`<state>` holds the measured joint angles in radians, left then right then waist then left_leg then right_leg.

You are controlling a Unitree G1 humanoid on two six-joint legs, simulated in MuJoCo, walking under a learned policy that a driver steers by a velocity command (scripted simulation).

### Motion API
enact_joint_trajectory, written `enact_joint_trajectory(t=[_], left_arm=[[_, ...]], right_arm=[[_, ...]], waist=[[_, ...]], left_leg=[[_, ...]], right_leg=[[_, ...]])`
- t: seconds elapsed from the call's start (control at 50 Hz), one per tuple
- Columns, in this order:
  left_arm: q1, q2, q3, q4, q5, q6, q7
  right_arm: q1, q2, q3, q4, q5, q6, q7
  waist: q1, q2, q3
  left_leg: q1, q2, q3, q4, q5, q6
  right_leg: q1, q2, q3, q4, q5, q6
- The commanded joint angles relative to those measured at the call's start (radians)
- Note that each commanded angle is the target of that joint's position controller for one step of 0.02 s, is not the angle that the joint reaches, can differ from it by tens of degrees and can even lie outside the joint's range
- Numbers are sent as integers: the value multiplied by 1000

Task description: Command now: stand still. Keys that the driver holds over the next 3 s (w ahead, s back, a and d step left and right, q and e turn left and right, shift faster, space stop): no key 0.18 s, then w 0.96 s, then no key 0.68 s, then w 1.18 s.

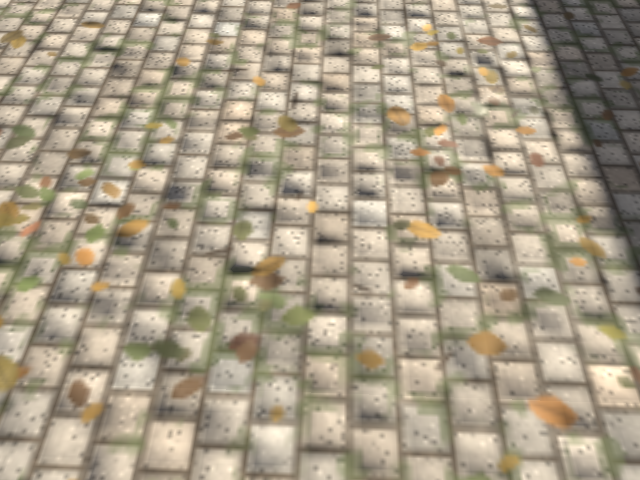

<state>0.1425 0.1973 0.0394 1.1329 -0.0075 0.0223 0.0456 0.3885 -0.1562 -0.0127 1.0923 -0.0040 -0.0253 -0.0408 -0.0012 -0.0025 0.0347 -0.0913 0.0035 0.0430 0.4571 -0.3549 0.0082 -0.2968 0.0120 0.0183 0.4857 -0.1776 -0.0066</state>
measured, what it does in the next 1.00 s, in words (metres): walks ahead: left foot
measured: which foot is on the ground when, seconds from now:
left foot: down 0.00-0.48, up 0.50-0.94, down 0.96-1.00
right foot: down 0.00-0.98, up 1.00-1.00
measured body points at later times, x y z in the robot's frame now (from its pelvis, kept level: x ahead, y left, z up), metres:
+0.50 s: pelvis +0.07 -0.03 -0.01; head +0.09 -0.05 +0.44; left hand +0.13 +0.23 -0.14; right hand +0.01 -0.29 -0.17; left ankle -0.06 +0.10 -0.71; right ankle +0.09 -0.13 -0.74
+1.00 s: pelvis +0.34 +0.01 -0.02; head +0.38 +0.02 +0.42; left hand +0.25 +0.26 -0.17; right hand +0.55 -0.22 -0.12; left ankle +0.47 +0.11 -0.74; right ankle +0.11 -0.13 -0.69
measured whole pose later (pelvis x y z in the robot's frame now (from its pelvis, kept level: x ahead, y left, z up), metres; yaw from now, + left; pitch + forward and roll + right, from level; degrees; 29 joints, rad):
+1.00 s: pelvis +0.34 +0.01 -0.02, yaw +1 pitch +2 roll +0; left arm 0.44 0.23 0.04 1.09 -0.01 -0.07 0.01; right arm 0.00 -0.22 -0.06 0.83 0.02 -0.11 0.04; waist 0.04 0.00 0.06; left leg -0.55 0.00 0.07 0.62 -0.11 0.08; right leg 0.00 -0.03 -0.01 0.76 -0.48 -0.01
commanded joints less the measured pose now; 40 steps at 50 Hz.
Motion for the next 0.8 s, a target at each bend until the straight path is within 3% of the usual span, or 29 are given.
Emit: enact_joint_trajectory(t=[0.02,0.18,0.2,0.22,0.26,0.28,0.3,0.34,0.38,0.4,0.42,0.44,0.46,0.48,0.5,0.52,0.54,0.56,0.58,0.6,0.64,0.68,0.74,0.8], left_arm=[[13,97,14,-26,0,-6,3],[23,94,14,-27,-1,-7,4],[40,83,12,-18,0,-6,4],[44,84,14,-16,-4,-5,4],[14,91,20,-33,-9,-19,-1],[-31,83,18,-57,-13,-37,-9],[-67,71,14,-80,-16,-57,-19],[-96,78,16,-105,-25,-88,-37],[-94,80,17,-120,-36,-111,-50],[-59,76,21,-108,-37,-118,-55],[34,73,28,-69,-37,-119,-59],[156,95,48,-23,-34,-115,-58],[305,139,70,11,-33,-113,-56],[456,262,98,19,-27,-114,-49],[451,210,69,24,-5,-128,-57],[335,165,48,-9,-3,-141,-55],[244,119,30,-41,-5,-146,-60],[191,108,20,-57,-3,-146,-67],[172,92,11,-65,1,-145,-69],[184,82,5,-62,5,-139,-67],[241,99,3,-49,7,-132,-54],[269,131,5,-50,10,-129,-41],[279,146,5,-68,12,-120,-28],[333,160,13,-64,1,-117,-24]], right_arm=[[111,-82,-14,-2,0,-3,-2],[120,-77,-16,-3,1,-4,-2],[140,-70,-16,7,2,-3,-3],[145,-84,-21,9,7,0,-5],[140,-140,-40,-14,18,0,-13],[153,-176,-52,-20,26,-7,-16],[136,-211,-67,-28,30,-18,-16],[135,-187,-68,-36,21,-40,-10],[122,-178,-69,-46,30,-45,2],[102,-182,-70,-53,34,-42,7],[75,-190,-70,-62,36,-37,12],[66,-198,-69,-71,30,-37,15],[25,-184,-62,-86,28,-44,17],[7,-106,-40,-134,24,-60,17],[-15,-81,-37,-154,37,-82,18],[-37,-108,-44,-168,64,-94,26],[-57,-129,-47,-171,66,-100,33],[-67,-134,-55,-169,54,-102,32],[-72,-153,-68,-168,41,-96,30],[-61,-154,-74,-162,38,-86,35],[-84,-128,-73,-168,35,-70,42],[-176,-115,-69,-206,28,-62,42],[-335,-98,-54,-265,26,-67,49],[-440,-101,-44,-298,32,-73,66]], waist=[[0,13,18],[0,13,21],[-1,19,1],[-2,37,21],[-22,107,94],[-40,156,140],[-45,184,191],[-46,156,225],[-33,125,204],[-10,114,178],[33,109,137],[81,103,77],[156,33,9],[189,-255,-78],[157,-256,-121],[100,-158,-22],[67,-91,22],[40,-46,55],[21,-47,63],[11,-63,59],[9,-55,65],[18,-38,84],[48,-42,106],[75,-50,121]], left_leg=[[-178,38,-36,-113,130,13],[-179,37,-37,-114,132,14],[-171,33,-34,-126,32,20],[-186,37,-50,-142,-111,39],[-191,117,-176,-209,-398,117],[-162,215,-298,-278,-476,170],[-150,314,-402,-318,-462,218],[-40,365,-435,-311,-287,241],[16,322,-343,-266,-139,202],[-31,278,-272,-237,-93,178],[-133,230,-204,-186,-32,157],[-217,183,-158,-92,141,139],[-305,120,-73,137,302,95],[-530,-22,49,555,160,5],[-625,-52,-116,803,-167,18],[-714,14,-167,903,-122,55],[-714,69,-151,894,-22,84],[-701,108,-133,831,64,93],[-650,136,-119,767,115,92],[-607,143,-104,730,145,85],[-618,145,-68,680,184,56],[-674,149,-57,583,237,26],[-657,126,-30,343,354,6],[-611,90,1,198,412,13]], right_leg=[[145,-41,45,-41,163,-48],[145,-42,43,-39,164,-46],[152,-27,27,-34,59,-45],[125,-1,-1,-6,-95,-43],[-33,46,-59,110,-332,-40],[-136,42,-85,203,-290,-41],[-215,-9,-68,290,-231,-48],[-372,-73,-27,368,-294,-66],[-342,-85,-40,246,-301,-76],[-213,-56,-84,151,-241,-73],[-7,-3,-141,72,-122,-65],[193,54,-168,61,-60,-59],[363,-11,-51,14,-69,-92],[531,-281,428,-184,-215,-233],[519,-404,742,-322,-253,-306],[440,-415,651,-310,-287,-286],[369,-365,498,-311,-257,-243],[307,-324,382,-329,-181,-213],[259,-275,278,-341,-85,-181],[234,-240,205,-349,-12,-166],[228,-218,133,-361,129,-173],[230,-226,107,-378,203,-189],[209,-205,54,-399,214,-182],[240,-217,25,-407,199,-180]])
